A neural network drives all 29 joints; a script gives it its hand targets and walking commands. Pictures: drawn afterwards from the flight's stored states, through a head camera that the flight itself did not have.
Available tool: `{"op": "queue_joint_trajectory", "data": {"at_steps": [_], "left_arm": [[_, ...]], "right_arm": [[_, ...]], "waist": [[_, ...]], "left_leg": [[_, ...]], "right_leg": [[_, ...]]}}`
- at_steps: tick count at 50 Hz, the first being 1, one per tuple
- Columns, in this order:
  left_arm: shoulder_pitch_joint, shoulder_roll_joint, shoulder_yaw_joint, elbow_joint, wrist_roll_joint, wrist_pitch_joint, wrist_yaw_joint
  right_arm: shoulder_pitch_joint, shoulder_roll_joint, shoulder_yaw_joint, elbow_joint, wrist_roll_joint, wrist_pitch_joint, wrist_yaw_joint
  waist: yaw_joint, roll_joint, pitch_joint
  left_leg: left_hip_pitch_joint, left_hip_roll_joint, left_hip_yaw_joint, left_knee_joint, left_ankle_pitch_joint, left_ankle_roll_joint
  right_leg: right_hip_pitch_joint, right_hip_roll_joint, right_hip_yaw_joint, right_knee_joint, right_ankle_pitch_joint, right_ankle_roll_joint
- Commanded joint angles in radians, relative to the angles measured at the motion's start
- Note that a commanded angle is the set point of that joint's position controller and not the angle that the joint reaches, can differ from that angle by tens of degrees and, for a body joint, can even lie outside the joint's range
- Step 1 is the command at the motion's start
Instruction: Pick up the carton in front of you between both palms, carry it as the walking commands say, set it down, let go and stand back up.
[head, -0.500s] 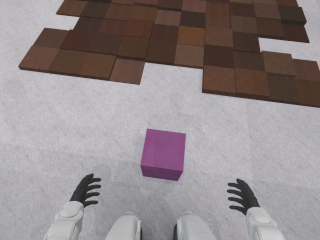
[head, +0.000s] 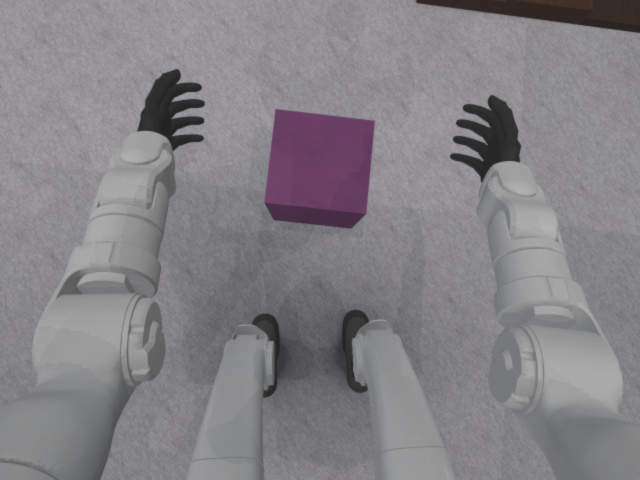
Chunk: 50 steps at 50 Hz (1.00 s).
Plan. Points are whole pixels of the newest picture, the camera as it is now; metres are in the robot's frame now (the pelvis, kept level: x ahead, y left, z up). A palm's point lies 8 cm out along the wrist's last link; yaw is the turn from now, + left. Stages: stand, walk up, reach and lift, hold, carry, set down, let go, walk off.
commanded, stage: reach and lift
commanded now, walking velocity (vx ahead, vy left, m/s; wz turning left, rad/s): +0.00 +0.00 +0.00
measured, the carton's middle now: (318, 176) +0.55 -0.03 -0.55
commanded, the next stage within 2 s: none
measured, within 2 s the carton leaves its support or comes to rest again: neither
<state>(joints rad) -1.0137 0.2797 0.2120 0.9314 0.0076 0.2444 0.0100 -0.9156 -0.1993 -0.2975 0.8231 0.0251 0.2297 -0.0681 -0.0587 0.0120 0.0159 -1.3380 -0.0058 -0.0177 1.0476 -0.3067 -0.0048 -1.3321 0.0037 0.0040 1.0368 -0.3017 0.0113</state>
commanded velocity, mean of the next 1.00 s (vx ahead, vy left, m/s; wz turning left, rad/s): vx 0.00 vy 0.00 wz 0.00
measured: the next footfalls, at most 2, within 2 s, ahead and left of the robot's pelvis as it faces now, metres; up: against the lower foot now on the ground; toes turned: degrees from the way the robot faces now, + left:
none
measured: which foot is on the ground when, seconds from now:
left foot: down 0.00-1.00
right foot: down 0.00-1.00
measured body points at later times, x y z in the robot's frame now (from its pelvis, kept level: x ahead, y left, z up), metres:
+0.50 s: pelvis +0.03 +0.00 -0.03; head +0.38 +0.00 +0.25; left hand +0.60 +0.16 -0.18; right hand +0.55 -0.22 -0.18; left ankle +0.08 +0.12 -0.64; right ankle +0.08 -0.13 -0.64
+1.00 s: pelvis -0.03 +0.01 -0.26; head +0.35 +0.00 -0.02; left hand +0.58 +0.16 -0.42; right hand +0.54 -0.22 -0.42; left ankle +0.08 +0.12 -0.64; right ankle +0.08 -0.13 -0.64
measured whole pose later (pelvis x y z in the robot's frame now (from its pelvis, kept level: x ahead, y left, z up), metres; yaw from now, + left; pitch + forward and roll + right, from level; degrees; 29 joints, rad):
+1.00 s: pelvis -0.03 +0.01 -0.26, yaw -2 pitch +44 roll -2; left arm -1.61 0.46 0.07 1.15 -0.16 0.16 0.08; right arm -1.50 -0.33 -0.23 1.03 0.17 0.15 -0.13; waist -0.06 0.00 0.27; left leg -2.23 -0.06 -0.05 2.04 -0.56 -0.04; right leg -2.23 0.06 0.03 2.01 -0.54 0.06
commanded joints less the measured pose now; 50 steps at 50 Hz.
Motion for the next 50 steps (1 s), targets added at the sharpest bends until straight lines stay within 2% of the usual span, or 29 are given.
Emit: {"op": "queue_joint_trajectory", "data": {"at_steps": [1, 6, 10, 15, 19, 24, 28, 31, 35, 38, 42, 43, 44, 46, 50], "left_arm": [[-0.383, 0.147, 0.022, -0.047, 0.003, -0.031, 0.001], [-0.535, 0.175, 0.044, 0.008, 0.025, -0.048, -0.01], [-0.613, 0.186, 0.067, 0.013, 0.057, -0.058, -0.021], [-0.582, 0.153, 0.104, -0.021, 0.103, -0.077, -0.032], [-0.524, 0.103, 0.147, -0.032, 0.14, -0.105, -0.038], [-0.483, 0.063, 0.175, -0.017, 0.163, -0.136, -0.025], [-0.483, 0.069, 0.157, 0.001, 0.147, -0.146, -0.006], [-0.528, 0.102, 0.116, 0.001, 0.104, -0.15, 0.017], [-0.62, 0.167, 0.024, -0.016, 0.01, -0.146, 0.052], [-0.697, 0.214, -0.041, -0.017, -0.06, -0.133, 0.069], [-0.803, 0.258, -0.106, 0.006, -0.132, -0.111, 0.077], [-0.855, 0.282, -0.113, 0.027, -0.14, -0.11, 0.081], [-0.866, 0.267, -0.121, 0.052, -0.155, -0.102, 0.079], [-0.889, 0.287, -0.131, 0.071, -0.167, -0.097, 0.076], [-0.942, 0.308, -0.146, 0.153, -0.175, -0.1, 0.068]], "right_arm": [[-0.334, -0.129, -0.037, -0.071, -0.002, -0.03, -0.011], [-0.462, -0.135, -0.078, -0.043, -0.018, -0.043, -0.011], [-0.523, -0.136, -0.116, -0.053, -0.042, -0.053, -0.005], [-0.478, -0.108, -0.151, -0.09, -0.08, -0.078, 0.011], [-0.429, -0.062, -0.19, -0.091, -0.12, -0.109, 0.028], [-0.404, -0.036, -0.225, -0.059, -0.153, -0.141, 0.035], [-0.412, -0.046, -0.219, -0.026, -0.148, -0.152, 0.027], [-0.457, -0.081, -0.179, -0.018, -0.107, -0.155, 0.009], [-0.541, -0.155, -0.094, -0.017, -0.014, -0.151, -0.019], [-0.614, -0.2, -0.031, -0.013, 0.054, -0.135, -0.039], [-0.73, -0.241, 0.027, 0.009, 0.119, -0.11, -0.054], [-0.734, -0.243, 0.047, 0.016, 0.137, -0.104, -0.06], [-0.791, -0.263, 0.062, 0.041, 0.15, -0.099, -0.061], [-0.842, -0.263, 0.055, 0.064, 0.145, -0.091, -0.061], [-0.892, -0.278, 0.063, 0.149, 0.144, -0.096, -0.059]], "waist": [[-0.019, 0.036, -0.878], [-0.033, 0.045, -0.969], [-0.039, 0.057, -1.052], [-0.042, 0.079, -1.172], [-0.037, 0.078, -1.103], [-0.026, 0.066, -1.013], [-0.024, 0.062, -0.988], [-0.023, 0.067, -1.045], [-0.034, 0.079, -1.189], [-0.036, 0.088, -1.254], [-0.037, 0.09, -1.225], [-0.041, 0.101, -1.224], [-0.025, 0.104, -1.171], [-0.029, 0.077, -1.133], [-0.035, 0.066, -1.017]], "left_leg": [[0.422, -0.048, 0.026, -0.094, 0.065, -0.025], [0.404, -0.059, 0.023, -0.074, 0.136, -0.022], [0.435, -0.067, 0.02, -0.049, 0.265, -0.022], [0.501, -0.069, 0.007, -0.007, 0.538, -0.022], [0.395, -0.056, -0.009, 0.031, 0.636, -0.025], [0.184, -0.053, -0.005, 0.134, 0.537, -0.035], [0.022, -0.06, 0.006, 0.281, 0.437, -0.039], [-0.025, -0.066, 0.011, 0.402, 0.411, -0.04], [-0.011, -0.068, 0.019, 0.565, 0.394, -0.041], [-0.018, -0.067, 0.034, 0.662, 0.326, -0.043], [-0.06, -0.053, 0.041, 0.748, 0.191, -0.039], [0.037, -0.041, 0.03, 0.785, 0.176, -0.033], [-0.047, -0.038, 0.041, 0.783, 0.102, -0.04], [-0.157, -0.035, 0.047, 0.806, 0.046, -0.036], [-0.225, -0.027, 0.04, 0.872, -0.024, -0.029]], "right_leg": [[0.361, 0.047, -0.052, -0.099, 0.1, 0.037], [0.343, 0.053, -0.055, -0.082, 0.177, 0.04], [0.337, 0.058, -0.057, -0.064, 0.295, 0.042], [0.329, 0.063, -0.049, -0.034, 0.542, 0.041], [0.241, 0.058, -0.041, 0.005, 0.624, 0.045], [0.086, 0.06, -0.037, 0.118, 0.54, 0.054], [-0.049, 0.066, -0.039, 0.268, 0.458, 0.06], [-0.105, 0.068, -0.043, 0.388, 0.431, 0.064], [-0.13, 0.069, -0.061, 0.547, 0.405, 0.067], [-0.152, 0.065, -0.074, 0.641, 0.346, 0.063], [-0.212, 0.049, -0.092, 0.731, 0.206, 0.057], [-0.344, 0.048, -0.099, 0.729, 0.097, 0.053], [-0.3, 0.041, -0.093, 0.74, 0.063, 0.051], [-0.222, 0.034, -0.088, 0.797, 0.086, 0.052], [-0.262, 0.023, -0.083, 0.857, 0.03, 0.047]]}}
